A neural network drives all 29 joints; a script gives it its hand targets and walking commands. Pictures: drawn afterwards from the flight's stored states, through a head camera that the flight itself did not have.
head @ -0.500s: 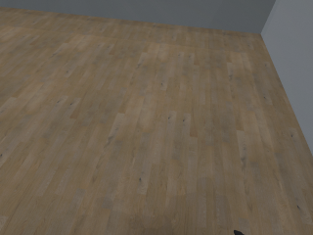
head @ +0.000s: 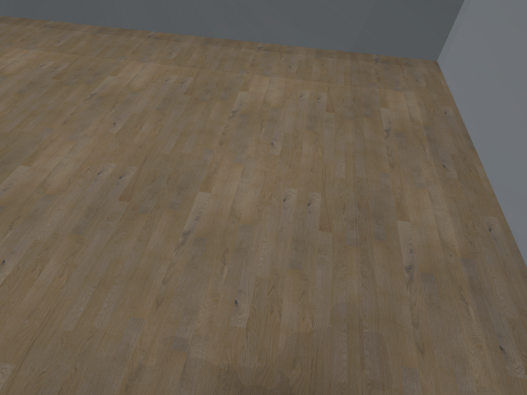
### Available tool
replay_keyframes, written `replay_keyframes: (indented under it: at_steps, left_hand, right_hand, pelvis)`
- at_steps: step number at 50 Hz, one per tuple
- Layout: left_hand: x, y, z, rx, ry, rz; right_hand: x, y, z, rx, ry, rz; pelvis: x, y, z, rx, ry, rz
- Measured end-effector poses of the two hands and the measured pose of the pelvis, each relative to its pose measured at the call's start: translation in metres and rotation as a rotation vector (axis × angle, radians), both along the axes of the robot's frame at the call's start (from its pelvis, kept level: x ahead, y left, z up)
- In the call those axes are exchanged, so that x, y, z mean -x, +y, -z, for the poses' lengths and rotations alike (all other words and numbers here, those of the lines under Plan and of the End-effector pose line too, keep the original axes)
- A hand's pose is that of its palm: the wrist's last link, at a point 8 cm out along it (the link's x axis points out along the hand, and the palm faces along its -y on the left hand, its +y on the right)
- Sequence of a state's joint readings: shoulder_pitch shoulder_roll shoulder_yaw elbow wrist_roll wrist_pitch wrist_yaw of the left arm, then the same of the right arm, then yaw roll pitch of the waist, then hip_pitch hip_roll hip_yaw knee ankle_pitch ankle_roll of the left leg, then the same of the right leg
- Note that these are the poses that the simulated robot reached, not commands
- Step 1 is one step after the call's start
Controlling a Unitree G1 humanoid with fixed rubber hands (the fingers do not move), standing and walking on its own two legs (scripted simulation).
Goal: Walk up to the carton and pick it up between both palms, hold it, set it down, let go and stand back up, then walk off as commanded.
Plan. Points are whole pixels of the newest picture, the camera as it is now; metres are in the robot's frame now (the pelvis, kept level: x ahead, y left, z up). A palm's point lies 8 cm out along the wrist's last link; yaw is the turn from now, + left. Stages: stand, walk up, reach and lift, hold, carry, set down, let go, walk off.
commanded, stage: stand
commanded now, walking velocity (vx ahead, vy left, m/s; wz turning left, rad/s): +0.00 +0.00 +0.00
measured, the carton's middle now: out of the picture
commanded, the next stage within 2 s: walk up in 1.08 s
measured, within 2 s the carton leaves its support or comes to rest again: neither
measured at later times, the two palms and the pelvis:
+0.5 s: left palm out of the picture +0.03 +0.25 -0.13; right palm out of the picture +0.04 -0.25 -0.12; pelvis -0.03 +0.00 +0.00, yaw +0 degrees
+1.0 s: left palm out of the picture +0.01 +0.24 -0.12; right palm out of the picture +0.02 -0.26 -0.13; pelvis -0.04 -0.02 +0.00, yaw +0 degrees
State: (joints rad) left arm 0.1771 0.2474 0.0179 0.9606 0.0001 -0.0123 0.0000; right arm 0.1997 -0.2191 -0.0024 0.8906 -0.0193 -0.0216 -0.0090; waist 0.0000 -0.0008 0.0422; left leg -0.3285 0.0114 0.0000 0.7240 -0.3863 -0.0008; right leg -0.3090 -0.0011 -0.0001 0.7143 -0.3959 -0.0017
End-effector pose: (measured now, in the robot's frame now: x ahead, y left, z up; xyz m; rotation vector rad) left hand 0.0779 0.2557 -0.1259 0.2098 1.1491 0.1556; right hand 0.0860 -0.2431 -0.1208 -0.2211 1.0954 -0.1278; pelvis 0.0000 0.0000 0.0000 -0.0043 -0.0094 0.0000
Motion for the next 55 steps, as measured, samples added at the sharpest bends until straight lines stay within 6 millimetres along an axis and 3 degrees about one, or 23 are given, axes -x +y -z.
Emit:
replay_keyframes:
  at_steps: [37, 55]
  left_hand:
    - [0.063, -0.007, 0.0, -0.013, 0.053, -0.028]
    - [0.063, -0.016, -0.005, -0.029, 0.067, -0.029]
  right_hand:
    - [0.06, -0.011, 0.008, -0.019, 0.039, 0.021]
    - [0.062, -0.02, 0.011, -0.035, 0.064, 0.022]
  pelvis:
    - [0.043, -0.011, -0.002, -0.015, -0.053, 0.0]
    - [0.042, -0.022, -0.004, -0.031, -0.041, 0.0]
